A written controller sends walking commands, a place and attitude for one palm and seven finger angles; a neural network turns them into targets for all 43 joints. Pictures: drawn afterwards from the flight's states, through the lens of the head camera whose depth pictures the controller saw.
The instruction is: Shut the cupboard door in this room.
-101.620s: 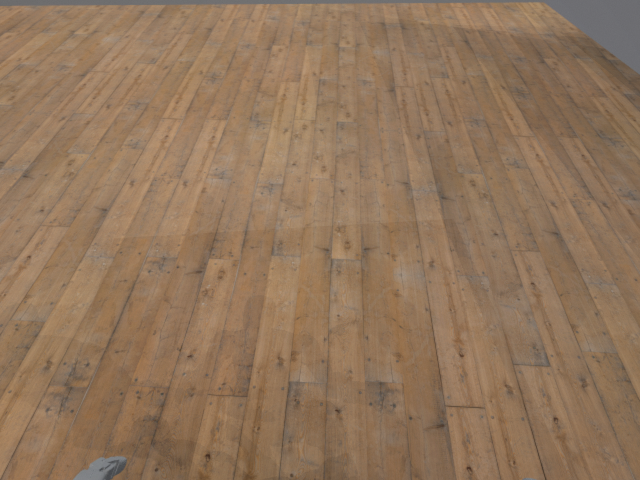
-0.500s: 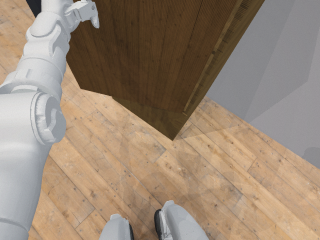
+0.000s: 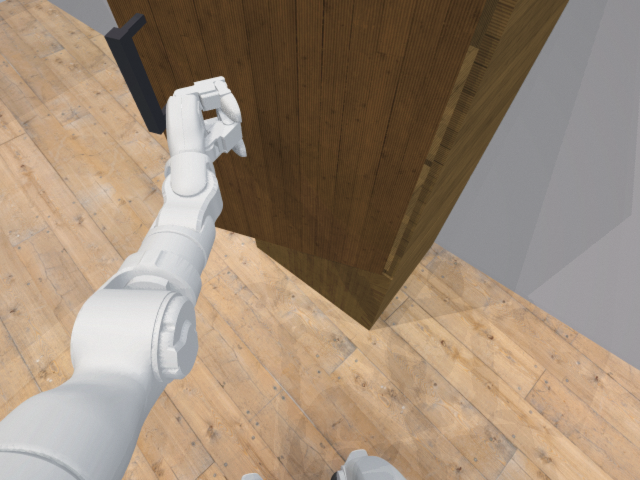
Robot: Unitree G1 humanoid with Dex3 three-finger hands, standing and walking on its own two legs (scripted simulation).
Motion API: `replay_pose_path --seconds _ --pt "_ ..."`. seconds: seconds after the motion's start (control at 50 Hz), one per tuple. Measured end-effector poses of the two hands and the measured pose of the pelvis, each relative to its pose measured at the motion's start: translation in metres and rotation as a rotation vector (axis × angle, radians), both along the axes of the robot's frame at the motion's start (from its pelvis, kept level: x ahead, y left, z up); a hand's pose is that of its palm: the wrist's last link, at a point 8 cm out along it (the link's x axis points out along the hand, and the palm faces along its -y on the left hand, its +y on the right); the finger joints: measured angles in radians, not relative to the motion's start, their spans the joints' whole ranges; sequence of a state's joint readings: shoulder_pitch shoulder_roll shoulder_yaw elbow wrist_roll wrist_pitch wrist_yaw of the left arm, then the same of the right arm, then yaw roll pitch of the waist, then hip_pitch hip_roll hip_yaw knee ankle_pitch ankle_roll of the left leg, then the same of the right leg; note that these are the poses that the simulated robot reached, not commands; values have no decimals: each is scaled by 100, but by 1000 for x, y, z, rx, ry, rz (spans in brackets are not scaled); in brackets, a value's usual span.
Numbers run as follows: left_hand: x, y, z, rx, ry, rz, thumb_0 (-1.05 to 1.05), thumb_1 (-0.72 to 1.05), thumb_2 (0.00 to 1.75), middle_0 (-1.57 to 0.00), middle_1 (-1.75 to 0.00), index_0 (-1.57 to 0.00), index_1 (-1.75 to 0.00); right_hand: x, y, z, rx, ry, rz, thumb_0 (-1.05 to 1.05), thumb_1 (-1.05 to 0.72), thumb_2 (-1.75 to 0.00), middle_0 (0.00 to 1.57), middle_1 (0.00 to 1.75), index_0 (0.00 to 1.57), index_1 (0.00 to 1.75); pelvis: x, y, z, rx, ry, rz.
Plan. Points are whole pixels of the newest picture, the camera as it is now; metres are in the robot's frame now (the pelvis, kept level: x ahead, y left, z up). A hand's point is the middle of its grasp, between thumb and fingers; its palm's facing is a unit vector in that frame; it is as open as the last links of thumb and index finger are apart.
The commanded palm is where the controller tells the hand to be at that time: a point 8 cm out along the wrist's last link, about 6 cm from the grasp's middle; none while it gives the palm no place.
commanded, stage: pull the fist back off the door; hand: left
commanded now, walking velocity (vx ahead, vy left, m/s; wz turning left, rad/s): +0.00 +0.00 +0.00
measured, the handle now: (147, 77) +0.64 +0.16 +0.11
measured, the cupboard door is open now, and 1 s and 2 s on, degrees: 21 21 21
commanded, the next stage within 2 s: draw the hand back to the body in 0.30 s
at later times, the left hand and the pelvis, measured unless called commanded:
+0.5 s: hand (239, 153) +0.47 +0.04 +0.12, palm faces +0.05 -1.00 -0.02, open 3.1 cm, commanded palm +0.42 +0.11 +0.12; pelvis -0.02 -0.01 +0.00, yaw +1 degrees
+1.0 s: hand (117, 266) +0.32 +0.14 +0.16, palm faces +0.05 -0.99 -0.10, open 3.1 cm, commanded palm +0.28 +0.20 +0.17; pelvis -0.02 +0.00 +0.03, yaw +1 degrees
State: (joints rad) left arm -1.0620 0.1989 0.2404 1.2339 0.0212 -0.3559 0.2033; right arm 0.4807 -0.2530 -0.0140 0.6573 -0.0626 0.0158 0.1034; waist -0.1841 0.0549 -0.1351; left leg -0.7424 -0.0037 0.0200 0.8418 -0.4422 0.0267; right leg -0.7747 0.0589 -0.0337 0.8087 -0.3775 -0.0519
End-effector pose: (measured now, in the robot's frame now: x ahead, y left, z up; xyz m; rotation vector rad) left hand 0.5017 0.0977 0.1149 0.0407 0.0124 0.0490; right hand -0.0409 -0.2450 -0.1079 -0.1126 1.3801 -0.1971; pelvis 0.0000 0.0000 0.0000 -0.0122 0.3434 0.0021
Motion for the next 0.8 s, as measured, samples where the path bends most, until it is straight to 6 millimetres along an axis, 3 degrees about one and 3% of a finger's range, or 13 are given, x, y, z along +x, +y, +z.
replay_pose_path --seconds 0.16,0.3,0.4,0.48,0.56,0.66,0.72,0.8 --pt "-36 3 -9 -21 -44 14 2 90 90 -130 -150 -130 -150 41 -14 0 -27 -107 59 1 -91 -90 20 30 20 30 -6 -3 2 8 -42 8" --pt "-57 2 -6 0 -30 2 2 90 90 -130 -150 -130 -150 68 -12 -3 -23 -195 77 1 -91 -90 20 30 20 30 -12 -5 4 13 -77 16" --pt "-56 -2 1 -10 -27 7 2 90 90 -130 -150 -130 -150 73 -8 -3 -20 -230 88 1 -91 -90 20 30 20 30 -19 -6 4 15 -83 23" --pt "-53 -4 8 -14 -48 1 2 90 90 -130 -150 -130 -150 65 -6 -5 -13 -226 81 1 -91 -90 20 30 20 30 -22 -7 2 18 -76 16" --pt "-60 11 6 -27 -49 23 2 90 89 -130 -150 -130 -150 51 -5 -3 -4 -207 43 1 -91 -90 20 30 20 30 -21 -6 6 23 -88 -10" --pt "-88 44 5 -14 -57 46 2 90 89 -130 -150 -130 -150 43 -5 3 3 -200 8 1 -91 -90 20 30 20 30 -17 -6 14 21 -134 -26" --pt "-111 61 11 -19 -80 44 2 90 90 -130 -150 -130 -150 51 -7 8 -6 -223 12 1 -91 -90 20 30 20 30 -15 -5 18 17 -167 -21" --pt "-140 74 22 -21 -98 21 2 90 90 -130 -150 -130 -150 78 -8 17 -26 -302 44 2 -91 -90 20 30 20 30 -15 -3 23 11 -211 -4"
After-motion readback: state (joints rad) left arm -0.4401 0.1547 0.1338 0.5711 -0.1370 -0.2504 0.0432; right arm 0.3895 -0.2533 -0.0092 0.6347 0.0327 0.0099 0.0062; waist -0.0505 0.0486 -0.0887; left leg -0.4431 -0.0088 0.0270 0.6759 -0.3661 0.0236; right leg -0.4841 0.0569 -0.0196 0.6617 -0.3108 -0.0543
